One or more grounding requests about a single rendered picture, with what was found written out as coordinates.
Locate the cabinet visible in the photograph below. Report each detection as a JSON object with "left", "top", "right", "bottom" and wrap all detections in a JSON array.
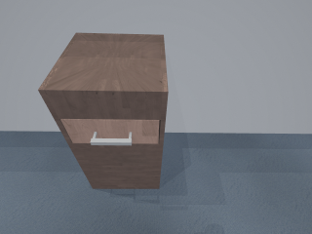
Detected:
[{"left": 38, "top": 32, "right": 169, "bottom": 189}]

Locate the handle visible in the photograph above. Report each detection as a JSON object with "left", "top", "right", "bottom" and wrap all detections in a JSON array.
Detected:
[{"left": 90, "top": 132, "right": 133, "bottom": 146}]

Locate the drawer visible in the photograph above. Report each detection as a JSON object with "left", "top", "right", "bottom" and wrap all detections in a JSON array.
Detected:
[{"left": 60, "top": 119, "right": 160, "bottom": 144}]

